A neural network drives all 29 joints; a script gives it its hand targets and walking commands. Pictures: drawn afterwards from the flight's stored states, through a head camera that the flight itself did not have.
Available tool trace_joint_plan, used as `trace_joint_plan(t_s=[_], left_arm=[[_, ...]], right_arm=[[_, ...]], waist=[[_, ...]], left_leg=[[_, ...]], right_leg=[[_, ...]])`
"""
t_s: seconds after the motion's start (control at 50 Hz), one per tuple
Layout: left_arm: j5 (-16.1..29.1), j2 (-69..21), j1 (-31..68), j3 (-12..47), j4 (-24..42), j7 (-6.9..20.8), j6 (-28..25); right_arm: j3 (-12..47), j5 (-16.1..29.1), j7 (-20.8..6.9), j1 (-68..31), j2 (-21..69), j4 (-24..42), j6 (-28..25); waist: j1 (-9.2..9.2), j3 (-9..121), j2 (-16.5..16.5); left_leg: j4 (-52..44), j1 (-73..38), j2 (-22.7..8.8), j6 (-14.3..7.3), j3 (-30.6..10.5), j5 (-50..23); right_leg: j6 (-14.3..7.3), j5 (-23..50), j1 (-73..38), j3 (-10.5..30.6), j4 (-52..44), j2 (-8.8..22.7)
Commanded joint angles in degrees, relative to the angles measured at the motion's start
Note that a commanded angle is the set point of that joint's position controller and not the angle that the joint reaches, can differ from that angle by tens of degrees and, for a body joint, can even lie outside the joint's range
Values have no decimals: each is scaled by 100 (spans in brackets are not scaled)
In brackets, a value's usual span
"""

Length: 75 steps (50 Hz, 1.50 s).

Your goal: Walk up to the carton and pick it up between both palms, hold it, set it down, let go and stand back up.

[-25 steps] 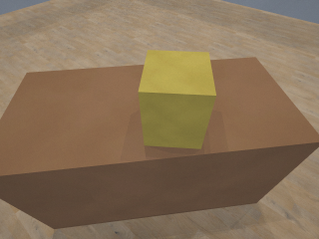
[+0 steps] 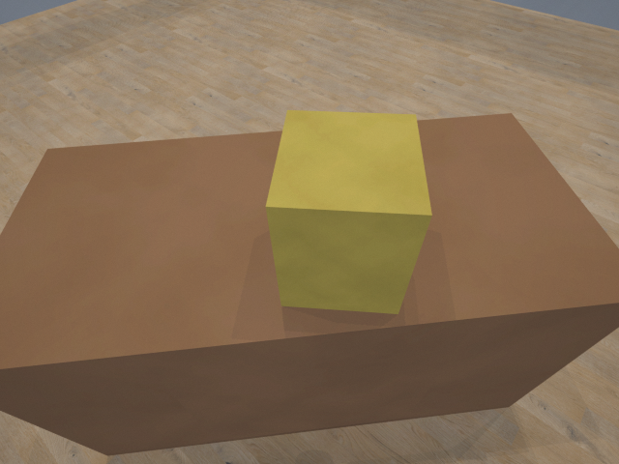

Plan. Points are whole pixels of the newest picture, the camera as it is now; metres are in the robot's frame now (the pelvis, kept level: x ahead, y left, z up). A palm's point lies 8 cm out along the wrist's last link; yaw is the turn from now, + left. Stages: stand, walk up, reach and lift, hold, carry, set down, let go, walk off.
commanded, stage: stand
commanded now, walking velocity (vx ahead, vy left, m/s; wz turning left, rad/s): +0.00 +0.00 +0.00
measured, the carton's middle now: (344, 215) +0.47 -0.03 +0.01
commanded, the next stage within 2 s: none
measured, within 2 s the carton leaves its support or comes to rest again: neither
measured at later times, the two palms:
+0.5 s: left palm out of the picture +0.07 +0.29 -0.13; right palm out of the picture +0.08 -0.28 -0.12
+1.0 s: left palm out of the picture +0.05 +0.31 -0.13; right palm out of the picture +0.06 -0.25 -0.12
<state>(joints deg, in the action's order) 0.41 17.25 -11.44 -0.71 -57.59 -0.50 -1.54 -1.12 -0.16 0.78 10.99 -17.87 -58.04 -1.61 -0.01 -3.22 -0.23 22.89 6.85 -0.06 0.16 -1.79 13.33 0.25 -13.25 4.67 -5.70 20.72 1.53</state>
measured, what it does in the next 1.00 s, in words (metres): stands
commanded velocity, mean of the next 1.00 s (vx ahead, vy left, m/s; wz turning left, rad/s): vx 0.00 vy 0.00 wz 0.00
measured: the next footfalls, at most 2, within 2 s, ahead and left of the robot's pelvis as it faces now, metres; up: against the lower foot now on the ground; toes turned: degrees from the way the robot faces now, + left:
none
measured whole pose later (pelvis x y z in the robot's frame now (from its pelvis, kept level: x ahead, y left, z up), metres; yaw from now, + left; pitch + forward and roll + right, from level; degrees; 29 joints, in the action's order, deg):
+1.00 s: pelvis +0.02 +0.03 +0.00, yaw +2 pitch -3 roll +0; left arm 0.3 17.0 -10.8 -1.1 -64.8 -2.1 -0.4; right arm -2.0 -0.1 1.9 12.1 -16.2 -64.1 -1.1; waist 0.0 -2.6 0.8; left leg 19.5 3.4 2.8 -2.2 -1.9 13.2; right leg 3.0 -13.6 0.4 -6.9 17.3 4.7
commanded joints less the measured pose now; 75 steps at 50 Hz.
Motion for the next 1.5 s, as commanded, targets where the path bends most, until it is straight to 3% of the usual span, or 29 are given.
trace_joint_plan(t_s=[0.0,0.02,0.1,0.18,0.2,0.22,0.3,0.32,0.46,0.5,0.52,0.54,0.56,0.6,0.66,0.78,0.8,0.88,0.92,0.96,1.04,1.06,1.1,1.12,1.16,1.24,1.3,1.32,1.48], left_arm=[[32,1231,-46,-313,231,-124,-92],[8,1289,-74,-282,244,-95,-82],[-18,1292,168,-364,161,-119,-88],[49,1187,180,-310,23,-145,-105],[19,1205,88,-268,86,-145,-84],[48,1238,94,-278,-5,-151,-65],[35,1260,50,-331,-120,-148,-63],[-20,1329,132,-347,9,-176,-53],[68,1115,21,-203,-223,-208,-6],[47,885,-40,-117,-301,-199,-14],[23,1257,188,-290,-161,-243,-12],[-48,1217,308,-274,-164,-268,13],[16,1400,147,-339,-160,-238,-42],[44,767,-155,-123,-409,-206,23],[-66,1317,156,-351,-305,-266,19],[-1,1072,22,-279,-375,-195,20],[15,1207,40,-308,-304,-198,3],[9,933,-16,-253,-425,-231,7],[-42,937,-2,-202,-463,-209,57],[-2,1068,-162,-239,-552,-216,32],[-38,1091,36,-263,-384,-172,-22],[-56,894,-64,-200,-402,-218,-33],[-18,984,-201,-266,-477,-246,-1],[40,1210,-223,-313,-276,-214,-11],[-26,1079,-122,-248,-367,-235,-32],[57,870,-419,-199,-485,-206,15],[-91,1264,-235,-295,-404,-233,8],[-11,929,-519,-237,-426,-258,24],[-36,980,-422,-258,-463,-212,27]], right_arm=[[-256,30,109,391,-1154,124,-79],[-276,75,108,446,-1387,141,-86],[-209,-33,114,-177,-1213,123,-99],[-218,35,158,7,-1181,-57,-118],[-209,19,169,-96,-1155,-12,-67],[-214,58,167,119,-1198,-61,-89],[-260,7,175,-49,-1295,-164,-119],[-259,-23,128,-145,-1226,-124,-77],[-305,-17,268,328,-1335,-309,-85],[-259,29,211,300,-1187,-300,-16],[-283,-21,248,-17,-1143,-292,1],[-281,18,221,9,-1164,-229,19],[-314,-8,202,19,-1302,-252,-29],[-255,7,195,338,-1023,-342,-64],[-305,6,217,219,-1132,-290,-76],[-297,40,170,59,-1092,-330,-83],[-271,34,178,-6,-1024,-238,-71],[-305,30,184,263,-1093,-261,-73],[-339,-5,170,108,-1128,-236,-46],[-223,63,143,386,-751,-409,-28],[-387,-21,179,58,-1255,-147,-107],[-341,-53,162,132,-1066,-208,-87],[-246,24,197,575,-684,-440,-76],[-250,26,180,272,-893,-297,-52],[-438,29,230,560,-1137,-269,-58],[-305,61,162,406,-978,-291,-43],[-314,29,147,310,-926,-172,-46],[-334,42,148,487,-1004,-191,-54],[-363,-49,123,114,-1100,-138,-53]], waist=[[-63,134,5],[-114,151,411],[81,227,-91],[-5,294,199],[119,398,39],[-25,475,-170],[118,669,268],[163,402,-110],[-123,417,118],[-129,170,-254],[31,157,93],[-102,161,-78],[68,190,127],[-28,405,-196],[-86,72,187],[69,237,-210],[72,340,157],[-3,204,-108],[21,93,270],[26,-101,89],[-63,319,-330],[30,236,-4],[-60,249,11],[117,143,-291],[-62,-145,194],[56,-148,-195],[8,-70,203],[-12,73,-326],[154,-259,300]], left_leg=[[-308,142,-713,-120,-458,-1856],[-281,10,-836,-195,-554,-1914],[-293,246,-675,-151,-446,-1974],[-418,270,-785,-210,-568,-1721],[-365,71,-765,-183,-402,-2012],[-368,-30,-638,-141,-371,-2249],[-187,-34,-738,-217,-427,-2483],[-203,82,-664,-179,-320,-2328],[-71,-357,-698,-238,-343,-3209],[-291,-77,-689,-185,-301,-2792],[-336,32,-691,-147,-430,-2622],[-317,-35,-703,-101,-325,-2538],[-448,223,-678,-204,-484,-2338],[-317,-113,-655,-245,-397,-2427],[-439,84,-839,-148,-599,-2743],[-460,-31,-696,-193,-482,-2508],[-411,74,-675,-230,-462,-2465],[-553,120,-644,-219,-510,-2610],[-619,175,-702,-196,-594,-2194],[-680,394,-581,-220,-556,-1843],[-546,-112,-663,-231,-554,-2478],[-563,77,-707,-243,-605,-2404],[-635,-162,-703,-125,-582,-2445],[-626,233,-627,-173,-560,-2012],[-601,184,-638,-119,-497,-2305],[-788,252,-718,-74,-710,-1746],[-628,149,-647,-205,-570,-1744],[-724,139,-655,-91,-647,-1757],[-879,608,-556,-217,-640,-985]], right_leg=[[-69,1342,-211,567,-394,772],[-44,1357,-140,501,-472,780],[-68,1270,-435,494,-442,760],[-34,1401,-642,482,-507,846],[-57,1615,-669,421,-360,915],[4,1685,-634,473,-406,835],[-83,2287,-929,380,-240,908],[-105,2260,-676,402,-144,901],[-17,2417,-506,252,-259,765],[52,1888,-435,310,-383,845],[-4,1767,-613,317,-445,833],[-73,1789,-505,273,-329,832],[-87,1635,-806,298,-354,866],[-57,1605,-710,309,-482,879],[-41,1556,-631,196,-201,778],[-43,1351,-709,256,-484,877],[-95,1488,-799,275,-454,834],[-54,1139,-701,267,-511,810],[15,877,-650,196,-525,781],[24,942,-676,264,-606,836],[-35,967,-491,200,-468,819],[-21,799,-657,190,-463,826],[-12,1000,-433,152,-272,845],[26,772,-576,334,-448,849],[7,1066,-384,217,-419,884],[-30,461,-404,266,-428,855],[40,657,-358,152,-458,833],[20,664,-509,268,-483,826],[-99,660,-667,298,-596,912]])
